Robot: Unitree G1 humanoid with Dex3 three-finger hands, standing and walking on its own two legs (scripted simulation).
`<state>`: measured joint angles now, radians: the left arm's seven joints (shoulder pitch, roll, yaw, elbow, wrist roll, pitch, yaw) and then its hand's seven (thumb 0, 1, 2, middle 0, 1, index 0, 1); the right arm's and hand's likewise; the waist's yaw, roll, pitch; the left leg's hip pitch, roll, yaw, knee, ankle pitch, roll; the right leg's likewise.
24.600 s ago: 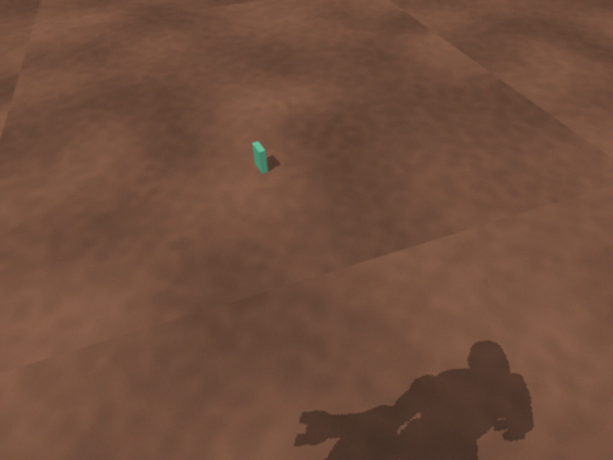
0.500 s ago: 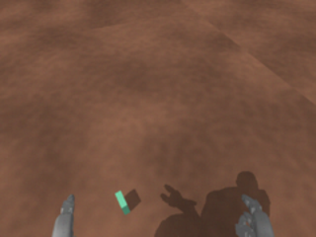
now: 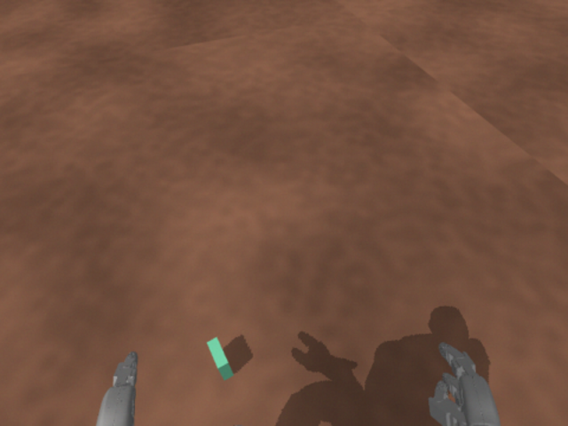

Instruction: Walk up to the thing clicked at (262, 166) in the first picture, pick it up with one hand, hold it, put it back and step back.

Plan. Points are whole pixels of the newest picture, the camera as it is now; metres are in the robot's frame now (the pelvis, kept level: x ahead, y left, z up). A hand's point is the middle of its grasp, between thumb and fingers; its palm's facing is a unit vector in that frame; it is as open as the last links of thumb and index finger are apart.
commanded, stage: home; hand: left
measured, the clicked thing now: (220, 359) +0.43 +0.22 -0.66
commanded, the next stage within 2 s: stand in 1.12 s
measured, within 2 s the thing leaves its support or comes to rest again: neither
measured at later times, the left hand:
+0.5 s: hand (166, 419) +0.16 +0.18 -0.06, palm faces +0.10 -0.95 -0.29, open 17.3 cm
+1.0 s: hand (163, 420) +0.16 +0.18 -0.06, palm faces +0.10 -0.95 -0.28, open 17.3 cm
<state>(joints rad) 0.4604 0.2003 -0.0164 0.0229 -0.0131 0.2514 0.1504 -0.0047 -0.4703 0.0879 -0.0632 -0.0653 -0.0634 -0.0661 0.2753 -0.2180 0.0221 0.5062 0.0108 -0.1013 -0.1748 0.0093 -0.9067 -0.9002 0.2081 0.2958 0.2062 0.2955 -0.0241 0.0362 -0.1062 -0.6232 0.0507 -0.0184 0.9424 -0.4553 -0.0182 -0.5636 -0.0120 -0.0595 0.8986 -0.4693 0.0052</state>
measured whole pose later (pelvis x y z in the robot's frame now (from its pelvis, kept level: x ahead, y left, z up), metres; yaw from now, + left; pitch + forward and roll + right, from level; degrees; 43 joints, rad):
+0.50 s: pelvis +0.00 +0.00 +0.00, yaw +0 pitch +8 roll -1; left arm 0.46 0.20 -0.02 0.04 -0.01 0.24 0.14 -0.01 -0.51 0.07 -0.06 -0.06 -0.06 -0.06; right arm 0.27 -0.21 0.02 0.52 0.01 -0.12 -0.17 0.01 -0.91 -0.90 0.21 0.30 0.21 0.30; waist -0.02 0.04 -0.10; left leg -0.62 0.05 -0.02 0.93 -0.45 -0.02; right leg -0.56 -0.01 -0.06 0.90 -0.47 0.00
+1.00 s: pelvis +0.00 +0.00 +0.00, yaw +0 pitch +7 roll -2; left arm 0.45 0.20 -0.01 0.04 -0.01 0.25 0.14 -0.01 -0.52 0.06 -0.06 -0.06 -0.06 -0.06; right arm 0.27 -0.21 0.02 0.52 0.01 -0.12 -0.17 0.01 -0.91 -0.90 0.21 0.30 0.21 0.30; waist -0.02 0.03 -0.10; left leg -0.61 0.05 -0.01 0.93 -0.44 -0.02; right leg -0.55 -0.01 -0.05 0.89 -0.46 0.01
